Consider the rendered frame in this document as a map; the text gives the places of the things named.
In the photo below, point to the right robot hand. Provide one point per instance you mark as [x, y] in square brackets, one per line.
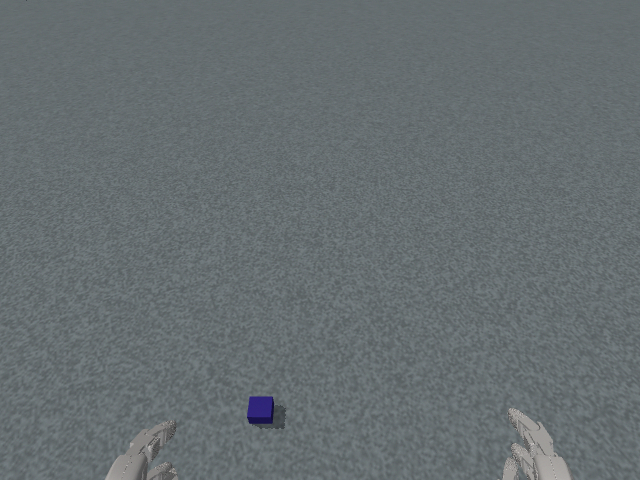
[539, 461]

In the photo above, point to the left robot hand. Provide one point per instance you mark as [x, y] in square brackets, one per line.
[143, 449]

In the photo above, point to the small box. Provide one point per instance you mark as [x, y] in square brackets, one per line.
[260, 410]

